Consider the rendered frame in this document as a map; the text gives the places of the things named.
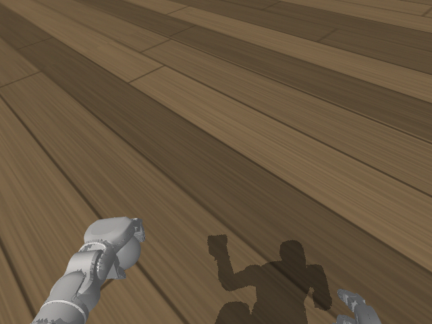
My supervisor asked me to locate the ball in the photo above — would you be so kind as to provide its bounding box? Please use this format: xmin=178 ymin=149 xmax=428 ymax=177
xmin=116 ymin=236 xmax=141 ymax=270

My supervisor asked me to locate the right robot hand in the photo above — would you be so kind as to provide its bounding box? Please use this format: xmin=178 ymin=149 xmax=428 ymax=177
xmin=332 ymin=289 xmax=382 ymax=324

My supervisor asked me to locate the left robot arm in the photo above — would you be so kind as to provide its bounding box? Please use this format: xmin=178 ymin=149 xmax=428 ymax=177
xmin=30 ymin=240 xmax=115 ymax=324

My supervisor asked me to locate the left robot hand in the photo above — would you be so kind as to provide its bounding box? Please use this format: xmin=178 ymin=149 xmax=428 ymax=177
xmin=84 ymin=217 xmax=145 ymax=279

